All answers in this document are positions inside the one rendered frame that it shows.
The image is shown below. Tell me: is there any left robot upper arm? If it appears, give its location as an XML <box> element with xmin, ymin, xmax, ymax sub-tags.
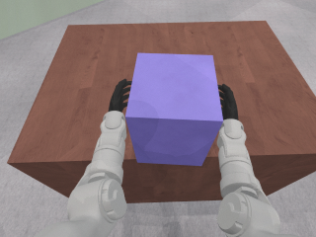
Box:
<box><xmin>34</xmin><ymin>178</ymin><xmax>127</xmax><ymax>237</ymax></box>

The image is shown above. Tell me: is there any robot right forearm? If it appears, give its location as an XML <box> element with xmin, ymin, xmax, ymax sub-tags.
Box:
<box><xmin>216</xmin><ymin>118</ymin><xmax>271</xmax><ymax>205</ymax></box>

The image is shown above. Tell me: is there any right robot upper arm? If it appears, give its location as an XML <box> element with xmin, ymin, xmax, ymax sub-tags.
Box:
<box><xmin>216</xmin><ymin>192</ymin><xmax>300</xmax><ymax>237</ymax></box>

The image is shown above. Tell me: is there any robot left forearm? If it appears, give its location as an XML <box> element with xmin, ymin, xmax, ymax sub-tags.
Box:
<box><xmin>67</xmin><ymin>111</ymin><xmax>127</xmax><ymax>217</ymax></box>

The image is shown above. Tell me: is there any robot left hand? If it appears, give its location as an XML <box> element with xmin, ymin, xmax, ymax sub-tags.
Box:
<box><xmin>108</xmin><ymin>79</ymin><xmax>132</xmax><ymax>113</ymax></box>

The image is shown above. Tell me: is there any carton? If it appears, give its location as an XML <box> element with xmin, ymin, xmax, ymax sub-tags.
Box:
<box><xmin>125</xmin><ymin>52</ymin><xmax>223</xmax><ymax>166</ymax></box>

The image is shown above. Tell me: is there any pedestal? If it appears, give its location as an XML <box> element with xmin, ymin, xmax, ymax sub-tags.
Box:
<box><xmin>7</xmin><ymin>21</ymin><xmax>316</xmax><ymax>203</ymax></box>

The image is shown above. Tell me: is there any robot right hand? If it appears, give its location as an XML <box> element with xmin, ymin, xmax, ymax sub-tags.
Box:
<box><xmin>217</xmin><ymin>84</ymin><xmax>239</xmax><ymax>120</ymax></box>

